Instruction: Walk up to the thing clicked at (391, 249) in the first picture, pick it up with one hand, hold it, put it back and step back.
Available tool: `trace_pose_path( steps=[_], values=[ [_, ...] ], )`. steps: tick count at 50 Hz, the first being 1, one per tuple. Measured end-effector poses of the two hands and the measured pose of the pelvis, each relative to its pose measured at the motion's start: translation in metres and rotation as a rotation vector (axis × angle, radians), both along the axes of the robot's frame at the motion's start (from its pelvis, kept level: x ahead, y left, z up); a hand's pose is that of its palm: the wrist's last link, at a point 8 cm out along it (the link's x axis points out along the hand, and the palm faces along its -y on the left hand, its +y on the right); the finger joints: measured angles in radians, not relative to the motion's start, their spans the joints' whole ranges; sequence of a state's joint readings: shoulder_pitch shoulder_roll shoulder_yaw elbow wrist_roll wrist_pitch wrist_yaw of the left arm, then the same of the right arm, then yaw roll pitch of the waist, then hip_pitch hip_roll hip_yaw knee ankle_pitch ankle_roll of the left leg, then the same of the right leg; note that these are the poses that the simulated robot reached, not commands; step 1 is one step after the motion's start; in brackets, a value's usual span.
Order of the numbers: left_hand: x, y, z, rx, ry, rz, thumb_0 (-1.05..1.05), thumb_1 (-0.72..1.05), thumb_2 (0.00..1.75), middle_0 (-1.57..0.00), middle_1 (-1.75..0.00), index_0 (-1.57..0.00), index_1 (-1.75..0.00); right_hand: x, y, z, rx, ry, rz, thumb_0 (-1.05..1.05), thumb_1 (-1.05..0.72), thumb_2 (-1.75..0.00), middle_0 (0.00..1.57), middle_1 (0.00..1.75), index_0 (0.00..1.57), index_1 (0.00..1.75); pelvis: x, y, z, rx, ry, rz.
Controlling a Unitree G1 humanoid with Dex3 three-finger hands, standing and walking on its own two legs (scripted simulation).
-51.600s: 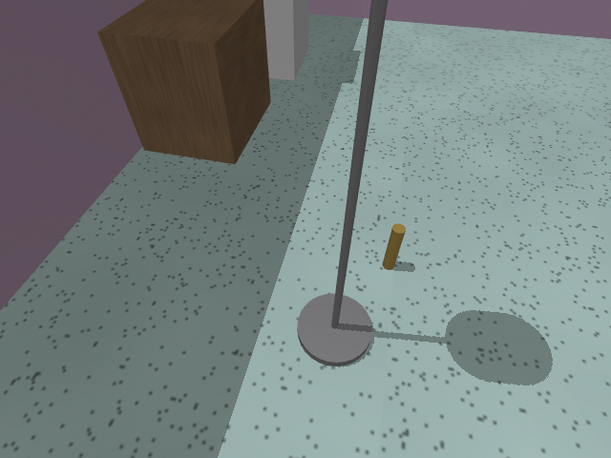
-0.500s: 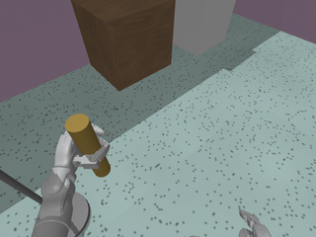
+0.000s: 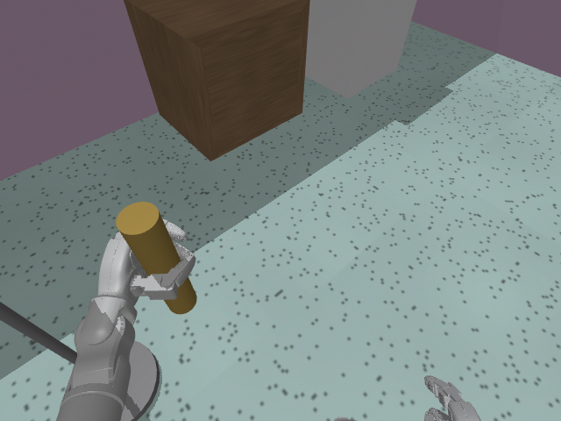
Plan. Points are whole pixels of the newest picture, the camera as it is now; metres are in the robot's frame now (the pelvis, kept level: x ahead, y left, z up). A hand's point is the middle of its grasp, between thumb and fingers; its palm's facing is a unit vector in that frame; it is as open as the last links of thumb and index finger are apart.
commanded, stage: hold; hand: left
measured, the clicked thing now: (164, 266) +0.33 +0.18 +0.04
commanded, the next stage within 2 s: crouch in 0.96 s
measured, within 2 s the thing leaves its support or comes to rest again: neither
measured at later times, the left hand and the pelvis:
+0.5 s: hand (175, 261) +0.33 +0.16 +0.06, palm faces -0.05 -1.00 +0.01, open 6.5 cm; pelvis +0.00 -0.01 +0.00, yaw +0 degrees
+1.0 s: hand (176, 259) +0.33 +0.16 +0.06, palm faces -0.04 -1.00 +0.01, open 6.5 cm; pelvis +0.00 -0.01 +0.00, yaw +0 degrees
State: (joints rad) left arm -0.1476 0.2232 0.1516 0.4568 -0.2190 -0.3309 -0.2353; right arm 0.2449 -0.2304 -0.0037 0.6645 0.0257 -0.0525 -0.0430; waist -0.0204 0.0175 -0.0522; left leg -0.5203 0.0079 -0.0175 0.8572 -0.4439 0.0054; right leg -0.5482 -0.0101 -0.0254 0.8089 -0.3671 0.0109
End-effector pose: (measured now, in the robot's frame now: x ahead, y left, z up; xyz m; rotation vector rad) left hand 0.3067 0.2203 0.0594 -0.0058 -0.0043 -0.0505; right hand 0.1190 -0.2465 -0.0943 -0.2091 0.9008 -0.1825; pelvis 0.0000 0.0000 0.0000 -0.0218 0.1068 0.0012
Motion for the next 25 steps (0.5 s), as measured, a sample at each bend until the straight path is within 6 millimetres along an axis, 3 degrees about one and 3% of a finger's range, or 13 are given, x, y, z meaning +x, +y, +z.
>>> trace_pose_path(
  steps=[25],
  values=[
    [0.0031,-0.0081,0.0001,-0.005,-0.001,-0.001,0.03,0.05,1.09,-0.91,-1.11,-0.92,-1.11,-0.002,-0.0063,-0.0003,0.002,0.002,0.004,0.01,-0.89,-0.89,0.2,0.3,0.21,0.29,-0.0024,-0.0055,0.0,0.003,0.001,0.002]
  ],
)
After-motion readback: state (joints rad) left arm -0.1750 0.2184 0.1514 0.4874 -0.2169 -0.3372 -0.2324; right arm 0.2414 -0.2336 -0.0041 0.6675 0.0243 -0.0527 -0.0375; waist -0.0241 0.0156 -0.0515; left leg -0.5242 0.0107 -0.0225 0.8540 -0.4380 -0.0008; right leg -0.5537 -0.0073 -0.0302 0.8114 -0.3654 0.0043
